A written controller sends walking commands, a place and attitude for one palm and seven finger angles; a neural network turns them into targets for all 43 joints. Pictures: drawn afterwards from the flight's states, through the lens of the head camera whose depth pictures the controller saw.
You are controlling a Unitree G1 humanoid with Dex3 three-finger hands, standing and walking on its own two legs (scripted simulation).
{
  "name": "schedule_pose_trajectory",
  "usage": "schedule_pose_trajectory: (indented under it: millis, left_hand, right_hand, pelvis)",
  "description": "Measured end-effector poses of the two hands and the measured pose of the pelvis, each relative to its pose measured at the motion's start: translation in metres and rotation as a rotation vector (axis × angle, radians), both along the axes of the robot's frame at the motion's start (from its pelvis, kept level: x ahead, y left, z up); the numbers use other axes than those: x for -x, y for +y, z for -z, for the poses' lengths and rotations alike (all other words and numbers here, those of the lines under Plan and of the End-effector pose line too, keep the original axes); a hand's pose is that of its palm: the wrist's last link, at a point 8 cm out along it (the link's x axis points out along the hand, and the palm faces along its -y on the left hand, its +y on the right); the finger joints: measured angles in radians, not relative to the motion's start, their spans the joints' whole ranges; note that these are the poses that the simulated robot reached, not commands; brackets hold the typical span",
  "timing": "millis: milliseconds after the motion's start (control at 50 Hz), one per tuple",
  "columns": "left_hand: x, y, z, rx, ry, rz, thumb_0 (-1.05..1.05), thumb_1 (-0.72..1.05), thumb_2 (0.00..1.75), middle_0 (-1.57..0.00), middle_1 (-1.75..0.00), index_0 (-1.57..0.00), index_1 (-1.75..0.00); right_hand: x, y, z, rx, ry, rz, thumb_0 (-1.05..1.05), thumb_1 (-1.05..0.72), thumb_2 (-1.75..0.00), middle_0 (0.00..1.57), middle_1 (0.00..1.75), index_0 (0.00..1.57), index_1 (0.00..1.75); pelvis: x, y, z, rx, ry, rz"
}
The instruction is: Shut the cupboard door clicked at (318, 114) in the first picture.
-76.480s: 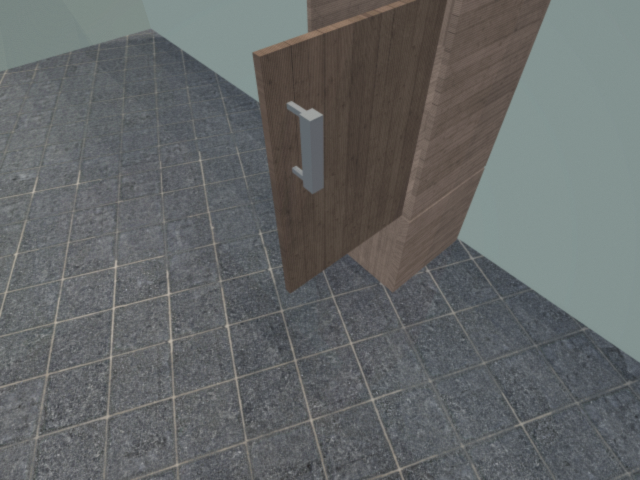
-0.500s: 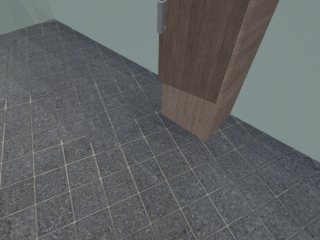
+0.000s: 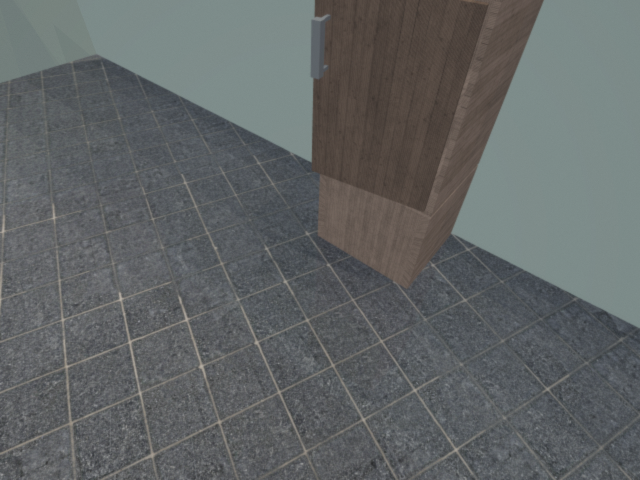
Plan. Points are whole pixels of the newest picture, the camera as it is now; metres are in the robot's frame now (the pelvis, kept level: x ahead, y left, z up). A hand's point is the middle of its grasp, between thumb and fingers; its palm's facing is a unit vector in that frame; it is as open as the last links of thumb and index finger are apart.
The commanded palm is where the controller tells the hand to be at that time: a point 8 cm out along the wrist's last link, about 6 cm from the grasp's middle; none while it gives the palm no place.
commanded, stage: let the arm hang, fingers relaxed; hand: left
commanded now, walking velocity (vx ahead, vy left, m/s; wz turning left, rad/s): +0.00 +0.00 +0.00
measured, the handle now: (321, 46) +1.12 +0.05 +0.08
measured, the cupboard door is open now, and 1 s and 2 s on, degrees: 9 9 9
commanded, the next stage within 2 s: look to check the result in 0.06 s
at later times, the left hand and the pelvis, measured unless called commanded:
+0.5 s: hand out of the picture -0.03 +0.17 -0.18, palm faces +0.00 -0.98 -0.17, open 7.4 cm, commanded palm none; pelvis +0.00 +0.01 +0.00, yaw +0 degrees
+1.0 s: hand out of the picture +0.01 +0.18 -0.18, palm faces +0.07 -0.97 -0.22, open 7.4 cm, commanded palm none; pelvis +0.00 +0.00 -0.01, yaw +4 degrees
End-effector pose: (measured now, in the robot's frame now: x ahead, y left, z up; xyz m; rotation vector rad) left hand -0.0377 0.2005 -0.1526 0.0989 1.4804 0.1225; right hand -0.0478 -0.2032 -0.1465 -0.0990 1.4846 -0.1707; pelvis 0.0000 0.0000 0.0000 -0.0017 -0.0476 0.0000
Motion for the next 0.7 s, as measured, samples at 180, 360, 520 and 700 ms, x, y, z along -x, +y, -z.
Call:
schedule_pose_trajectory:
  millis: [180, 360, 520, 700]
  left_hand:
    - [0.012, 0.009, -0.001, -0.011, 0.028, -0.001, 0.00, 0.90, 0.89, -0.20, -0.30, -0.20, -0.30]
    - [0.009, 0.017, -0.003, -0.028, 0.025, 0.007, 0.00, 0.90, 0.89, -0.20, -0.30, -0.20, -0.30]
    - [-0.006, 0.019, -0.003, -0.034, -0.005, 0.019, 0.00, 0.90, 0.89, -0.20, -0.30, -0.20, -0.30]
    - [-0.027, 0.022, -0.003, -0.041, -0.045, 0.036, 0.00, 0.90, 0.89, -0.20, -0.30, -0.20, -0.30]
  right_hand:
    - [0.008, 0.009, 0.001, -0.005, 0.010, 0.012, 0.00, -0.91, -0.90, 0.20, 0.30, 0.20, 0.30]
    - [-0.005, 0.007, 0.002, 0.001, -0.025, 0.008, 0.00, -0.91, -0.90, 0.20, 0.30, 0.20, 0.30]
    - [-0.021, -0.002, 0.001, 0.017, -0.061, 0.000, 0.00, -0.91, -0.90, 0.20, 0.30, 0.20, 0.30]
    - [-0.034, -0.014, -0.002, 0.039, -0.079, -0.011, 0.00, -0.91, -0.90, 0.20, 0.30, 0.20, 0.30]
  pelvis:
    - [0.004, 0.007, 0.001, -0.004, 0.008, 0.003]
    - [0.004, 0.010, 0.001, -0.005, 0.013, 0.006]
    - [0.002, 0.008, 0.001, -0.004, 0.013, 0.009]
    - [-0.001, 0.006, 0.000, -0.002, 0.012, 0.008]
